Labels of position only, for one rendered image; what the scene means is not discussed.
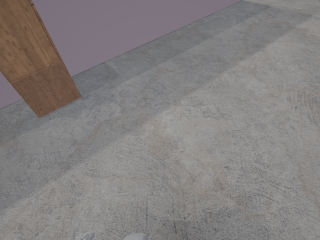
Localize cupboard door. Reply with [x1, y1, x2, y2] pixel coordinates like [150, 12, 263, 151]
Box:
[0, 0, 60, 81]

